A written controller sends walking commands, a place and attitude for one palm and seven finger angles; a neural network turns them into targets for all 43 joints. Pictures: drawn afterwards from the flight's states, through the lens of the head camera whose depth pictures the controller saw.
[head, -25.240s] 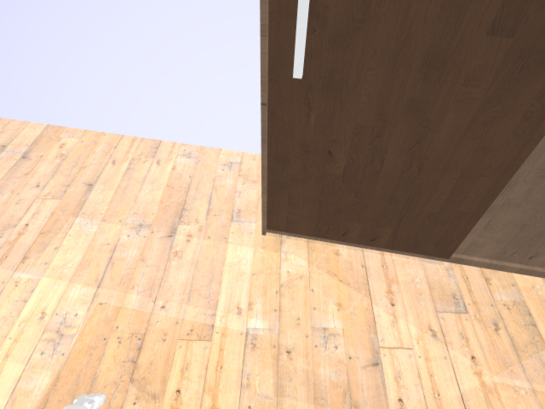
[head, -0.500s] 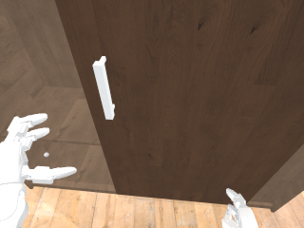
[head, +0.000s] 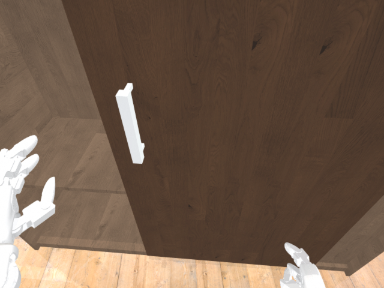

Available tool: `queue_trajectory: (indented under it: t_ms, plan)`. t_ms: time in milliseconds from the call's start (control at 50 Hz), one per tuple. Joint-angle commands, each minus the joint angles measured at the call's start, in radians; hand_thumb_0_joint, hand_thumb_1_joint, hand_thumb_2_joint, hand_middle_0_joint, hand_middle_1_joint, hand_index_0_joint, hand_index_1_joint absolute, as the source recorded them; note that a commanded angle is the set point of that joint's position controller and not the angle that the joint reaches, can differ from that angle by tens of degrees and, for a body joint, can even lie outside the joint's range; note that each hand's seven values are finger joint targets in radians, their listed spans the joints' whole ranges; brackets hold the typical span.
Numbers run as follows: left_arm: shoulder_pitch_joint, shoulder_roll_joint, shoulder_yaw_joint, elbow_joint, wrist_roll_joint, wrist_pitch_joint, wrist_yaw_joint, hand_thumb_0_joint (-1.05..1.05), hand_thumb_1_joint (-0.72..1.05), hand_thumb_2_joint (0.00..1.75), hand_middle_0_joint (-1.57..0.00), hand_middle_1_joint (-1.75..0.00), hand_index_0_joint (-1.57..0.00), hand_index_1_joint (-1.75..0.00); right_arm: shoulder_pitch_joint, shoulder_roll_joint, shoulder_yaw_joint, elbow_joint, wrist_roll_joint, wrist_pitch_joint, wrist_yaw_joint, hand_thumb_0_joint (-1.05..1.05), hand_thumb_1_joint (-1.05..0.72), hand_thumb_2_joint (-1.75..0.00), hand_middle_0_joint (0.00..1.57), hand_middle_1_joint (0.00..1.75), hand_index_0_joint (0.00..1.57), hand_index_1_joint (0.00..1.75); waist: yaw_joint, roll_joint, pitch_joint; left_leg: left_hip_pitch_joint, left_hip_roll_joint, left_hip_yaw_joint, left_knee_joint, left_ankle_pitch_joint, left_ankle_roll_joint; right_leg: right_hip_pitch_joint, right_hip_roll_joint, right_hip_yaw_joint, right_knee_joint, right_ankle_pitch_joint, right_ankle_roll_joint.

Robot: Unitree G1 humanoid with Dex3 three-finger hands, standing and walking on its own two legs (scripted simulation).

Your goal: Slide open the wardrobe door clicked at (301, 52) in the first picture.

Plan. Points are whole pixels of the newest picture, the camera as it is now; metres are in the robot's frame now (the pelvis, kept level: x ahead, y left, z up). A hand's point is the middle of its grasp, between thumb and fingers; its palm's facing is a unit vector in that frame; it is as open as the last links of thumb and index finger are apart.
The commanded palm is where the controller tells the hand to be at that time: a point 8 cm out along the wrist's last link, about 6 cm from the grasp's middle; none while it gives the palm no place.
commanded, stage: draw the hand back to the body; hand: left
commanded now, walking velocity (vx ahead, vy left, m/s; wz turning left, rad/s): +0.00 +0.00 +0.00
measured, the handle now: (134, 125) +0.42 +0.20 +0.14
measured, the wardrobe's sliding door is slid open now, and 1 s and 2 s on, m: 0.59 0.59 0.59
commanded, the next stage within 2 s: step back with the hand held close in 0.34 s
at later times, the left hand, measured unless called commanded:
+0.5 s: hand (48, 208) +0.17 +0.25 +0.16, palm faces +0.47 -0.81 -0.36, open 7.4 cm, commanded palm +0.13 +0.29 +0.17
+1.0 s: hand (12, 235) +0.13 +0.28 +0.16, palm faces +0.42 -0.78 -0.46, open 7.4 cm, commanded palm +0.07 +0.32 +0.17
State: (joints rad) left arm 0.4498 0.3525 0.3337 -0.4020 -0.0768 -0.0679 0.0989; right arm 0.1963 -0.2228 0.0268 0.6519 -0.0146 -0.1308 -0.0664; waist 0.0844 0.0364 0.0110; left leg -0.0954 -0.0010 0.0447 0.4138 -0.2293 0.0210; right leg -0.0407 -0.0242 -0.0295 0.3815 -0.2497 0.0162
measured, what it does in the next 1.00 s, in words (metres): shifts its weight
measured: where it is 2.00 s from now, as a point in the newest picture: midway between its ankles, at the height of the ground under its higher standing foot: outside the picture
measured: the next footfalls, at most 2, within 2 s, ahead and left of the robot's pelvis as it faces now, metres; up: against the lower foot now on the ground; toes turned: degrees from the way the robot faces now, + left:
right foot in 1.56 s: -0.14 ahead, -0.04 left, +0.00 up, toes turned -4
left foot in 1.66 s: -0.03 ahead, +0.10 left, +0.00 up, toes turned -1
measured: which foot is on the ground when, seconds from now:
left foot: down 0.00-1.00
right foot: down 0.00-1.00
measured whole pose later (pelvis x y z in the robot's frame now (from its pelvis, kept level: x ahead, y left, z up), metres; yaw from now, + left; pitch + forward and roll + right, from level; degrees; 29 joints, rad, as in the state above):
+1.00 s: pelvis -0.07 +0.02 -0.01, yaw +0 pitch -1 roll -1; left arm 0.52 0.42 0.43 -0.48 -0.04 -0.21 0.12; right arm 0.22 -0.22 0.01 0.55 0.00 -0.06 -0.08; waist 0.02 0.00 0.03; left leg -0.35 0.00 0.05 0.53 -0.17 0.05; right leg -0.29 -0.02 -0.02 0.49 -0.18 0.04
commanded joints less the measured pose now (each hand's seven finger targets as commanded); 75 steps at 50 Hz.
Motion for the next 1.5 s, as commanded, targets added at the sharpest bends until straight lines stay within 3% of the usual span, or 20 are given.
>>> queue_trajectory:
  t_ms: [0,420,440,460,480,520,700,760,920,1020,1100,1140,1200,1260,1300,1320,1340,1380,1420,1480]
  plan:
    - [-0.099,0.165,0.106,-0.196,-0.002,-0.061,0.015,0.0,0.9,0.9,-0.2,-0.3,-0.2,-0.3,-0.131,-0.112,-0.044,-0.161,0.004,-0.04,-0.013,0.0,-0.9,-0.9,0.2,0.3,0.2,0.3,-0.007,0.025,-0.052,0.026,0.024,-0.037,-0.058,0.242,-0.01,-0.062,0.021,-0.012,-0.046,0.212,-0.029]
    - [-0.111,0.171,0.111,-0.182,-0.006,-0.077,0.012,0.0,0.9,0.9,-0.2,-0.3,-0.2,-0.3,-0.157,-0.104,-0.048,-0.155,0.002,-0.043,-0.025,0.0,-0.9,-0.9,0.2,0.3,0.2,0.3,-0.004,0.013,-0.023,0.034,0.012,-0.018,-0.067,0.141,0.006,-0.08,0.02,0.003,-0.1,0.14,-0.022]
    - [-0.165,0.209,0.138,-0.218,-0.005,-0.084,0.015,0.0,0.9,0.9,-0.2,-0.3,-0.2,-0.3,-0.159,-0.109,-0.05,-0.152,0.002,-0.047,-0.026,0.0,-0.9,-0.9,0.2,0.3,0.2,0.3,-0.005,0.011,-0.041,0.044,0.01,-0.02,-0.066,0.139,0.006,-0.074,0.022,0.005,-0.111,0.138,-0.023]
    - [-0.276,0.329,0.258,-0.289,0.006,-0.128,0.028,0.0,0.9,0.9,-0.2,-0.3,-0.2,-0.3,-0.168,-0.134,-0.049,-0.19,0.009,-0.022,-0.02,0.0,-0.9,-0.9,0.2,0.3,0.2,0.3,-0.042,0.004,0.019,-0.038,0.023,-0.041,-0.017,0.087,0.023,-0.179,-0.026,0.09,-0.161,0.165,-0.021]
    - [-0.158,0.237,0.191,-0.186,0.005,-0.132,0.019,0.0,0.9,0.9,-0.2,-0.3,-0.2,-0.3,-0.161,-0.113,-0.045,-0.167,0.004,-0.006,-0.021,0.0,-0.9,-0.9,0.2,0.3,0.2,0.3,-0.048,-0.046,0.014,-0.042,0.02,-0.05,0.008,0.096,0.022,-0.194,-0.052,0.09,-0.161,0.177,-0.025]
    - [-0.058,0.183,0.144,-0.166,0.012,-0.134,0.011,0.0,0.9,0.9,-0.2,-0.3,-0.2,-0.3,-0.142,-0.117,-0.052,-0.188,0.003,0.018,-0.013,0.0,-0.9,-0.9,0.2,0.3,0.2,0.3,-0.049,-0.037,-0.038,-0.039,0.025,-0.04,0.031,0.151,0.021,-0.193,-0.065,0.086,-0.132,0.233,-0.023]
    - [0.049,0.238,0.204,-0.258,0.006,-0.159,0.03,0.0,0.9,0.9,-0.2,-0.3,-0.2,-0.3,-0.12,-0.126,-0.074,-0.249,0.015,0.067,-0.026,0.0,-0.9,-0.9,0.2,0.3,0.2,0.3,-0.054,-0.016,-0.173,-0.062,0.064,-0.056,0.001,0.321,0.021,-0.14,-0.026,0.042,-0.008,0.316,0.0]
    - [0.051,0.237,0.202,-0.27,0.005,-0.166,0.035,0.0,0.9,0.9,-0.2,-0.3,-0.2,-0.3,-0.116,-0.128,-0.074,-0.259,0.02,0.066,-0.029,0.0,-0.9,-0.9,0.2,0.3,0.2,0.3,-0.056,0.014,-0.154,-0.113,0.072,-0.071,-0.022,0.25,0.024,-0.14,-0.015,0.043,0.006,0.251,0.001]
    - [0.039,0.221,0.217,-0.271,0.034,-0.209,0.046,0.0,0.9,0.9,-0.2,-0.3,-0.2,-0.3,-0.097,-0.148,-0.08,-0.266,0.021,0.024,-0.032,0.0,-0.9,-0.9,0.2,0.3,0.2,0.3,-0.059,0.083,-0.083,-0.467,0.128,-0.159,-0.143,-0.285,0.072,-0.014,0.021,0.055,0.136,0.072,0.004]
    - [0.001,0.208,0.218,-0.283,0.058,-0.234,0.048,0.0,0.9,0.9,-0.2,-0.3,-0.2,-0.3,-0.081,-0.153,-0.085,-0.254,0.017,-0.013,-0.03,0.0,-0.9,-0.9,0.2,0.3,0.2,0.3,-0.063,0.106,-0.074,-0.594,0.159,-0.206,-0.151,-0.459,0.096,0.014,0.04,0.068,0.217,0.019,0.004]
    - [-0.019,0.217,0.224,-0.29,0.061,-0.25,0.048,0.0,0.9,0.9,-0.2,-0.3,-0.2,-0.3,-0.062,-0.142,-0.087,-0.241,0.01,-0.033,-0.026,0.0,-0.9,-0.9,0.2,0.3,0.2,0.3,-0.069,0.009,-0.058,-0.547,0.102,-0.168,-0.027,-0.444,0.074,-0.112,0.004,0.156,0.109,-0.106,-0.024]
    - [-0.042,0.234,0.222,-0.303,0.052,-0.251,0.054,0.0,0.9,0.9,-0.2,-0.3,-0.2,-0.3,-0.051,-0.135,-0.087,-0.219,0.002,-0.036,-0.022,0.0,-0.9,-0.9,0.2,0.3,0.2,0.3,-0.076,-0.069,-0.045,-0.388,0.038,-0.117,0.123,-0.317,0.033,-0.314,-0.078,0.249,-0.039,-0.223,-0.07]
    - [-0.072,0.231,0.19,-0.299,0.043,-0.254,0.071,0.0,0.9,0.9,-0.2,-0.3,-0.2,-0.3,-0.034,-0.113,-0.077,-0.178,0.002,-0.036,-0.019,0.0,-0.9,-0.9,0.2,0.3,0.2,0.3,-0.091,-0.129,-0.071,-0.149,-0.002,-0.068,0.293,-0.168,-0.001,-0.528,-0.16,0.253,-0.106,-0.241,-0.104]
    - [-0.059,0.237,0.203,-0.316,0.036,-0.258,0.078,0.0,0.9,0.9,-0.2,-0.3,-0.2,-0.3,-0.047,-0.126,-0.075,-0.191,0.007,-0.036,-0.027,0.0,-0.9,-0.9,0.2,0.3,0.2,0.3,-0.093,0.0,-0.067,-0.219,0.06,-0.172,0.083,-0.244,0.023,-0.466,-0.059,0.139,0.02,-0.211,-0.051]
    - [-0.044,0.229,0.233,-0.325,0.051,-0.269,0.074,0.0,0.9,0.9,-0.2,-0.3,-0.2,-0.3,-0.081,-0.153,-0.079,-0.212,0.006,-0.051,-0.037,0.0,-0.9,-0.9,0.2,0.3,0.2,0.3,-0.08,0.254,-0.073,-0.558,0.242,-0.404,-0.263,-0.598,0.101,-0.158,0.096,0.045,0.376,-0.147,0.004]
    - [-0.053,0.248,0.265,-0.347,0.059,-0.275,0.071,0.0,0.9,0.9,-0.2,-0.3,-0.2,-0.3,-0.078,-0.147,-0.091,-0.211,0.0,-0.058,-0.037,0.0,-0.9,-0.9,0.2,0.3,0.2,0.3,-0.069,0.279,-0.114,-0.635,0.316,-0.477,-0.328,-0.603,0.145,-0.053,0.129,0.039,0.562,-0.106,0.009]
    - [-0.06,0.296,0.294,-0.37,0.051,-0.284,0.07,0.0,0.9,0.9,-0.2,-0.3,-0.2,-0.3,-0.065,-0.127,-0.099,-0.206,-0.004,-0.063,-0.034,0.0,-0.9,-0.9,0.2,0.3,0.2,0.3,-0.073,0.217,-0.146,-0.528,0.317,-0.476,-0.298,-0.454,0.15,-0.13,0.124,0.071,0.621,-0.151,0.002]
    - [0.012,0.236,0.261,-0.302,0.044,-0.285,0.062,0.0,0.9,0.9,-0.2,-0.3,-0.2,-0.3,-0.073,-0.128,-0.108,-0.186,-0.007,-0.073,-0.011,0.0,-0.9,-0.9,0.2,0.3,0.2,0.3,-0.064,0.163,-0.13,-0.469,0.296,-0.368,-0.255,-0.389,0.143,-0.165,0.124,0.059,0.587,-0.23,-0.013]
    - [0.051,0.208,0.227,-0.296,0.028,-0.278,0.055,0.0,0.9,0.9,-0.2,-0.3,-0.2,-0.3,-0.06,-0.114,-0.1,-0.175,-0.005,-0.077,0.003,0.0,-0.9,-0.9,0.2,0.3,0.2,0.3,-0.062,0.211,-0.119,-0.389,0.252,-0.307,-0.251,-0.337,0.1,-0.165,0.115,0.011,0.377,-0.265,-0.028]
    - [0.019,0.207,0.178,-0.315,0.014,-0.278,0.046,0.0,0.9,0.9,-0.2,-0.3,-0.2,-0.3,-0.056,-0.109,-0.091,-0.15,-0.009,-0.073,0.006,0.0,-0.9,-0.9,0.2,0.3,0.2,0.3,-0.069,0.171,-0.148,-0.218,0.207,-0.242,-0.179,-0.198,0.003,-0.163,0.073,0.026,-0.016,-0.174,-0.053]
